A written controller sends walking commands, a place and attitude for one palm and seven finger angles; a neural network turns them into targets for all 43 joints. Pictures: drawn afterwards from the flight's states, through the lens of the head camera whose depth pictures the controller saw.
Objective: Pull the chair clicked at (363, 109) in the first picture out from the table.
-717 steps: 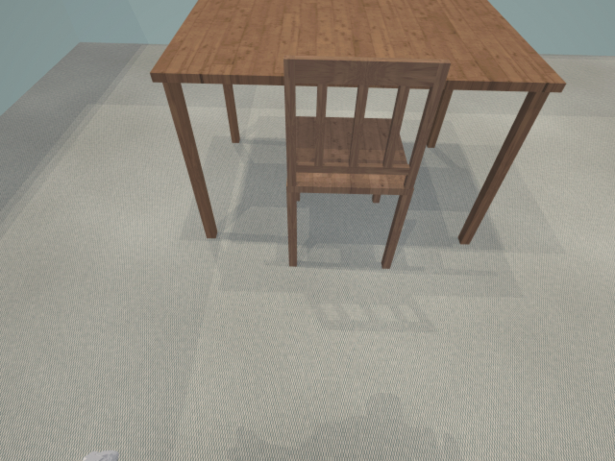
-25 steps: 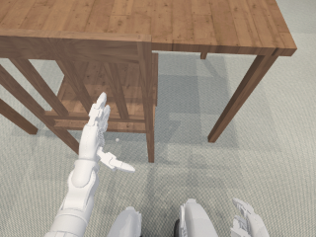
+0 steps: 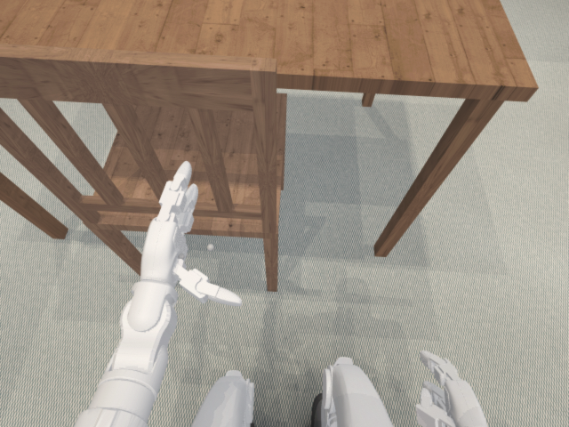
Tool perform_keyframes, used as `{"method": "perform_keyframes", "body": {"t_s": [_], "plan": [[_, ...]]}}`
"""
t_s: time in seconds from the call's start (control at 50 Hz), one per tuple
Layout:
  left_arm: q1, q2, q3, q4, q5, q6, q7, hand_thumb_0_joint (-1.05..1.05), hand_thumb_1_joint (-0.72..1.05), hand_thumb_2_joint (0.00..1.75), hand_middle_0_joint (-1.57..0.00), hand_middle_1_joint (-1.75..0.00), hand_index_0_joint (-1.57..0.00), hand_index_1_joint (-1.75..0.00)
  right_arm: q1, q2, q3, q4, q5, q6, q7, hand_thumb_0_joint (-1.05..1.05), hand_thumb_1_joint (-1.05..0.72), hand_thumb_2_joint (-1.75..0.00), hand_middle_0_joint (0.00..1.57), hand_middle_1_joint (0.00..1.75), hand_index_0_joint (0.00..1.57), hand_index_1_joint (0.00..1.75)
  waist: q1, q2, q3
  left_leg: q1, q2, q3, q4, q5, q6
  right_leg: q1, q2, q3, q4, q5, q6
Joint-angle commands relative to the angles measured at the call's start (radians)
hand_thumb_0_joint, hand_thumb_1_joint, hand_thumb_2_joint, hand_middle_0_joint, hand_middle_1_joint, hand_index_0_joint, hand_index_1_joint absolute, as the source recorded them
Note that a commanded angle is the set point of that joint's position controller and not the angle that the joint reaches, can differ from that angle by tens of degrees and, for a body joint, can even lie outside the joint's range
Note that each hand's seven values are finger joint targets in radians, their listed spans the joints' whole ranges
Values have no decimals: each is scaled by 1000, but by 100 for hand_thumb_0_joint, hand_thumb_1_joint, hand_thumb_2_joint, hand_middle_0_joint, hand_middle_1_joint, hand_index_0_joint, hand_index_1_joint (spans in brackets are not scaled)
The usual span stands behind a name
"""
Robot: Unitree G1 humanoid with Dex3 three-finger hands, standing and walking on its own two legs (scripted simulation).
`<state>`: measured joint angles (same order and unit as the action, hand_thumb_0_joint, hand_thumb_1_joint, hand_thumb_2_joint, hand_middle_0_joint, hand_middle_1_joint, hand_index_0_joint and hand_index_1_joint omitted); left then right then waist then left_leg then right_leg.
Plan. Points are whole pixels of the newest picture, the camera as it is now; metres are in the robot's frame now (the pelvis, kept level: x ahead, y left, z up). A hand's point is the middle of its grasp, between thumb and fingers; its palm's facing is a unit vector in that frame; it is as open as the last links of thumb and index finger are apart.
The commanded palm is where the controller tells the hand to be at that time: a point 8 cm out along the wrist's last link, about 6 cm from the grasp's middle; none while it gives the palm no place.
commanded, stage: push the fingers through the gap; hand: left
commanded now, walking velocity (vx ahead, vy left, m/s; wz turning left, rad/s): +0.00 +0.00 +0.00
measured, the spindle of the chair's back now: (148, 162) +0.51 +0.23 +0.00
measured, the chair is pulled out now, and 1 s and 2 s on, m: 0.00 0.00 0.00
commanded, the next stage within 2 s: hook a spindle and tug to test in 1.52 s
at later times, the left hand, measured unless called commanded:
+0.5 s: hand (213, 215) +0.40 +0.11 +0.02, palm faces -0.08 -1.00 -0.03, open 16.9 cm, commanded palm +0.38 +0.16 +0.03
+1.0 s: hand (221, 185) +0.45 +0.10 +0.02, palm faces -0.06 -1.00 -0.03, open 16.9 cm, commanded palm +0.43 +0.16 +0.02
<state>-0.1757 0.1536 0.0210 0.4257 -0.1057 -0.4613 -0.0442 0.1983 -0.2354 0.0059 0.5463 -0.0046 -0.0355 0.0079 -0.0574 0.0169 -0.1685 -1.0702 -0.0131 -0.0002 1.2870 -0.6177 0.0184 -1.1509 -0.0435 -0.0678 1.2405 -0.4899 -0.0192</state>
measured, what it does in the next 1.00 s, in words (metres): stands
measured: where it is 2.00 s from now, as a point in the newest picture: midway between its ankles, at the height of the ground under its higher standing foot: outside the picture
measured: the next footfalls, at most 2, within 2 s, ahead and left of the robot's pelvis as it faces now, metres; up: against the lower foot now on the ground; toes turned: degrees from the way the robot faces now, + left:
none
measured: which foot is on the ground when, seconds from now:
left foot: down 0.00-1.00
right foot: down 0.00-1.00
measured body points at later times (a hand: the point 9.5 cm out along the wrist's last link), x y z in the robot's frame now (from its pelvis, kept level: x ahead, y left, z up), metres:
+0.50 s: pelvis +0.00 +0.00 +0.00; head +0.12 +0.01 +0.43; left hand +0.40 +0.16 +0.02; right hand +0.11 -0.25 -0.12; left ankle -0.01 +0.11 -0.62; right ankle +0.05 -0.11 -0.62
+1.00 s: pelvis +0.00 +0.01 +0.00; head +0.14 +0.01 +0.43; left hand +0.45 +0.15 +0.02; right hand +0.07 -0.25 -0.13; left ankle -0.01 +0.11 -0.62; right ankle +0.05 -0.11 -0.62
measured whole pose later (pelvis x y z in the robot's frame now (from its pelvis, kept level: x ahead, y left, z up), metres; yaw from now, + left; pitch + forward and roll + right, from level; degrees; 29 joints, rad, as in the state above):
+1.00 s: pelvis +0.00 +0.01 +0.00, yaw -1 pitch +26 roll -1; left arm -0.61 0.21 0.18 0.86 -0.07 -0.52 -0.02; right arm 0.27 -0.24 0.00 0.62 -0.03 0.00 0.03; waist -0.13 0.03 -0.16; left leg -1.13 -0.01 0.02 1.28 -0.60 0.03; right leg -1.21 -0.03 -0.05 1.22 -0.46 -0.01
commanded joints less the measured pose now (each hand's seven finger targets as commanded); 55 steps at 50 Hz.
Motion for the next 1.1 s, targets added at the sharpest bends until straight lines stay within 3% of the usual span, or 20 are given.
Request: {"method": "perform_keyframes", "body": {"t_s": [0.0,0.1,0.14,0.26,0.3,0.4,0.44,0.48,0.54,0.6,0.66,0.7,0.72,0.76,0.78,0.82,0.86,0.92,0.98,1.08], "plan": [[-257,60,21,-190,-8,-68,0,0,-50,30,-6,-8,-6,-8,42,-140,-58,-102,2,-34,-10,0,-90,-90,20,30,20,30,-27,-16,-384,143,0,-37,-181,343,-5,344,25,44,-144,262,-9],[-299,84,53,-167,-6,-61,7,0,-50,30,-6,-8,-6,-8,51,-140,-58,-97,1,-31,-10,0,-90,-90,20,30,20,30,-17,-4,-416,144,-3,-31,-185,351,-7,368,24,48,-144,273,-11],[-330,77,48,-129,-5,-56,12,0,-50,30,-6,-8,-6,-8,56,-141,-56,-93,-1,-28,-11,0,-90,-90,20,30,20,30,-32,-20,-396,130,-3,-33,-183,345,-4,356,25,45,-147,269,-10],[-371,124,106,-89,-3,-75,17,0,-50,30,-6,-8,-6,-8,67,-140,-54,-84,-5,-26,-10,0,-90,-90,20,30,20,30,-19,-13,-429,109,-7,-21,-185,337,-6,395,25,58,-146,280,-10],[-418,84,69,-55,-3,-73,12,0,-50,30,-6,-8,-6,-8,75,-139,-54,-75,-4,-23,-7,0,-90,-90,20,30,20,30,-40,-9,-402,115,-4,-24,-187,328,-6,369,28,53,-153,267,-8],[-464,116,104,-30,-8,-85,5,0,-50,30,-6,-8,-6,-8,92,-147,-60,-63,-4,-22,-7,0,-90,-90,20,30,20,30,-38,5,-445,132,-2,-24,-185,351,-8,373,29,55,-150,284,-9],[-506,109,92,-14,-7,-85,3,0,-50,30,-6,-8,-6,-8,100,-148,-60,-57,-5,-22,-5,0,-90,-90,20,30,20,30,-48,25,-433,140,-2,-30,-186,365,-8,357,31,50,-147,287,-12],[-536,108,96,17,-1,-89,9,0,-50,30,-6,-8,-6,-8,109,-151,-62,-45,-6,-17,-5,0,-90,-90,20,30,20,30,-61,-1,-426,147,3,-34,-185,371,-9,339,32,45,-147,286,-8],[-562,108,100,33,9,-95,20,0,-50,30,-6,-8,-6,-8,118,-153,-66,-41,-9,-13,-2,0,-90,-90,20,30,20,30,-58,38,-448,184,6,-40,-186,402,-15,309,32,37,-136,288,-11],[-600,137,138,95,12,-97,33,0,-50,30,-6,-8,-6,-8,127,-154,-63,-31,-12,-5,0,0,-90,-90,20,30,20,30,-63,-11,-427,130,1,-34,-186,365,-11,338,33,45,-145,279,-8],[-647,168,165,131,26,-109,41,0,-50,30,-6,-8,-6,-8,132,-153,-59,-32,-15,-1,0,0,-90,-90,20,30,20,30,-60,9,-435,111,-2,-29,-186,347,-9,341,34,52,-142,274,-10],[-674,139,147,123,23,-118,42,0,-50,30,-6,-8,-6,-8,139,-150,-62,-29,-18,-1,4,0,-90,-90,20,30,20,30,-66,21,-471,137,-1,-27,-180,372,-9,347,34,53,-140,295,-8],[-663,158,166,140,22,-119,43,0,-50,30,-6,-8,-6,-8,143,-153,-62,-28,-18,1,4,0,-90,-90,20,30,20,30,-61,15,-474,131,-1,-24,-180,379,-10,358,35,56,-141,306,-9],[-707,155,159,173,26,-119,39,0,-50,30,-6,-8,-6,-8,152,-153,-61,-20,-20,4,6,0,-90,-90,20,30,20,30,-80,11,-461,122,0,-27,-178,377,-8,347,36,53,-140,308,-7],[-706,176,179,173,26,-123,38,0,-50,30,-6,-8,-6,-8,156,-156,-62,-19,-19,6,6,0,-90,-90,20,30,20,30,-72,10,-473,125,2,-29,-178,378,-9,349,37,55,-138,306,-8],[-729,152,158,198,25,-120,31,0,-50,30,-6,-8,-6,-8,161,-154,-61,-15,-19,10,7,0,-90,-90,20,30,20,30,-85,14,-459,119,2,-25,-179,375,-8,347,37,54,-144,309,-7],[-747,175,177,192,28,-128,29,0,-50,30,-6,-8,-6,-8,170,-158,-63,-16,-21,12,8,0,-90,-90,20,30,20,30,-78,30,-498,148,4,-33,-179,403,-11,341,38,52,-133,320,-9],[-794,153,163,224,22,-127,27,0,-50,30,-6,-8,-6,-8,179,-156,-65,-1,-23,16,10,0,-90,-90,20,30,20,30,-101,18,-476,142,6,-30,-170,402,-8,327,39,52,-143,322,-5],[-814,200,203,257,34,-134,30,0,-50,30,-6,-8,-6,-8,193,-160,-65,2,-25,21,10,0,-90,-90,20,30,20,30,-91,18,-478,135,5,-35,-173,405,-10,327,40,51,-133,320,-8],[-844,177,184,252,41,-146,34,0,-50,30,-6,-8,-6,-8,202,-157,-66,-2,-31,32,18,0,-90,-90,20,30,20,30,-94,58,-521,177,8,-36,-169,445,-14,319,41,50,-129,344,-9]]}}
